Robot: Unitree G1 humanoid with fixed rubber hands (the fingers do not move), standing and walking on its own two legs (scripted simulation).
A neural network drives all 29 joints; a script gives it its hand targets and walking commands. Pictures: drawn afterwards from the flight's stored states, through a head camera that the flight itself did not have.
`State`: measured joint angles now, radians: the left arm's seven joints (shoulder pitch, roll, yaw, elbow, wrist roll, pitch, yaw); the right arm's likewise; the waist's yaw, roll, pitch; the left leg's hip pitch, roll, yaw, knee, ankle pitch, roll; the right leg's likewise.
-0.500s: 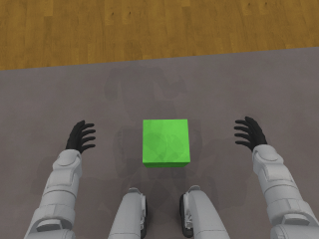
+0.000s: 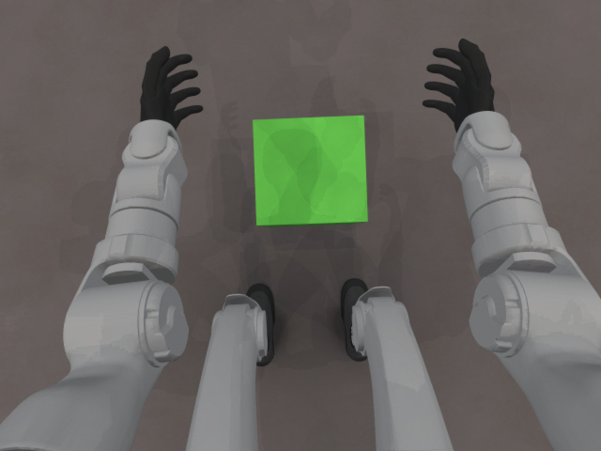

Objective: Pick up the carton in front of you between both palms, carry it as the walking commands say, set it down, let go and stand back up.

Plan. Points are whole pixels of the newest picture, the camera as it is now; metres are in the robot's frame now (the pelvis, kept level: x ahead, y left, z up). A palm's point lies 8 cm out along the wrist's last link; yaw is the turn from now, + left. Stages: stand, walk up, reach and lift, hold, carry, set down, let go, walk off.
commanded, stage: reach and lift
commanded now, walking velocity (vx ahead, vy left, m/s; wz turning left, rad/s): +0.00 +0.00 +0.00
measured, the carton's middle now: (309, 179) +0.47 -0.02 -0.49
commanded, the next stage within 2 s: none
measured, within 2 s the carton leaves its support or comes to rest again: leaves its support in 1.54 s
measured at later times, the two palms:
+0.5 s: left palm (206, 172) +0.48 +0.18 -0.34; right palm (416, 169) +0.46 -0.21 -0.35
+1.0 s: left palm (216, 171) +0.49 +0.17 -0.41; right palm (397, 170) +0.47 -0.19 -0.42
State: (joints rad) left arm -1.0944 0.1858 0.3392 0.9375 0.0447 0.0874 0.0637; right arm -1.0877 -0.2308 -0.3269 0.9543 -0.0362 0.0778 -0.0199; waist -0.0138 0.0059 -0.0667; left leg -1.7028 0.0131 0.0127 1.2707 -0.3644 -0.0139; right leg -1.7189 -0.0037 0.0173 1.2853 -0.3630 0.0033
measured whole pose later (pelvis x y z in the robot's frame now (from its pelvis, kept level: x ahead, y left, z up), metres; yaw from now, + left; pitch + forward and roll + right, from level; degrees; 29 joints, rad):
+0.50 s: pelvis -0.03 +0.00 -0.19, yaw +0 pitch +44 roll +1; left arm -1.19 0.31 0.11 0.99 -0.20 0.03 0.13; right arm -1.18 -0.33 -0.13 1.03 0.22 0.02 -0.10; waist -0.02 0.01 0.11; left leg -2.24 0.00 -0.01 1.97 -0.50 -0.02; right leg -2.25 -0.01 0.02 1.97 -0.50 0.01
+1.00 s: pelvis -0.03 +0.00 -0.24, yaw +0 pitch +38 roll +1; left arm -1.34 0.33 0.02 1.16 -0.30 -0.03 0.15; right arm -1.30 -0.37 0.04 1.13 0.32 -0.04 -0.12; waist -0.02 0.02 0.28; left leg -2.30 -0.01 -0.01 2.17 -0.54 -0.02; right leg -2.31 0.00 0.02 2.17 -0.54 0.01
